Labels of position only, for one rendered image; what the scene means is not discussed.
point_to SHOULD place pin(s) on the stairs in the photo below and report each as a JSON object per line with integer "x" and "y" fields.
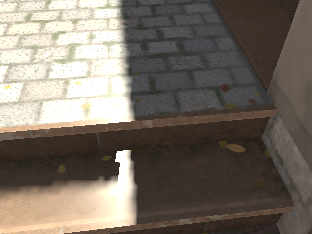
{"x": 82, "y": 191}

